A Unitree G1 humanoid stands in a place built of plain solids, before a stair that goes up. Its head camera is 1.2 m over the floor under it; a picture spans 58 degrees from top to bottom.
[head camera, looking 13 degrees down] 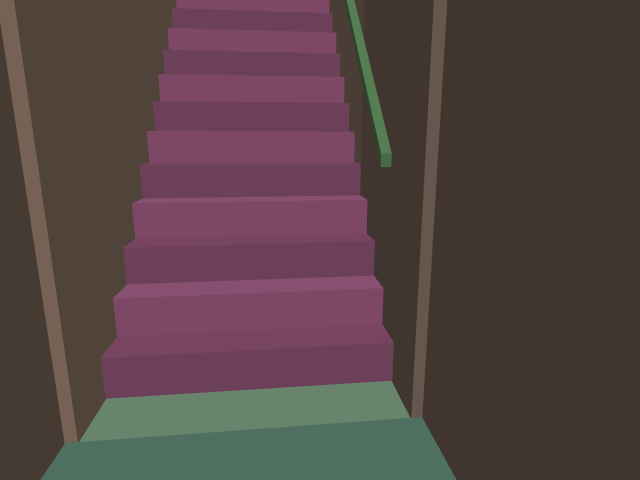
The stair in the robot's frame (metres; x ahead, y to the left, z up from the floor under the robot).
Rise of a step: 0.21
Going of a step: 0.22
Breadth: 1.40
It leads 7 degrees to the left of straight ahead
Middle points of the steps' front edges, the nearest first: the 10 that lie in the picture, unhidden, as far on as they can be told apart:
1.92 0.33 0.21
2.14 0.35 0.42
2.37 0.38 0.63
2.59 0.40 0.84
2.81 0.43 1.05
3.04 0.45 1.26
3.26 0.48 1.47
3.48 0.50 1.68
3.71 0.53 1.89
3.93 0.56 2.10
